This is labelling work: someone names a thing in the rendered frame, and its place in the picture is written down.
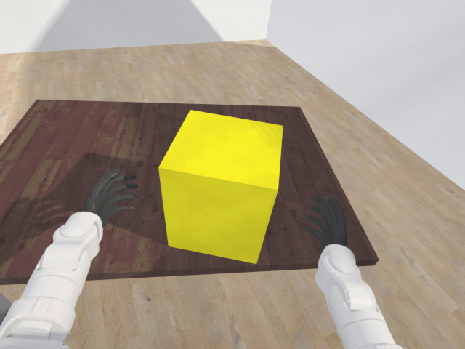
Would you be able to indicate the left robot hand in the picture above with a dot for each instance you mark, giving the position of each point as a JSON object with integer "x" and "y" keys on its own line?
{"x": 102, "y": 196}

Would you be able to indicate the robot right forearm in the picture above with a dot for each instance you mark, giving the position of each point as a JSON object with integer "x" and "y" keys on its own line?
{"x": 351, "y": 302}

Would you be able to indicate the right robot hand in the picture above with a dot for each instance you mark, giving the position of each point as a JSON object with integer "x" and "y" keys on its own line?
{"x": 334, "y": 228}

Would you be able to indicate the robot left forearm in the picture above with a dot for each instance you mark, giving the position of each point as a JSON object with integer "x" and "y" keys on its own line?
{"x": 45, "y": 310}

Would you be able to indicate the carton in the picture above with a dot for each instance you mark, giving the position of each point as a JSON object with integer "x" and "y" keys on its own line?
{"x": 219, "y": 181}

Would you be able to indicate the table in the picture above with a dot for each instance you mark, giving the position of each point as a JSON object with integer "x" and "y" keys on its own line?
{"x": 58, "y": 151}

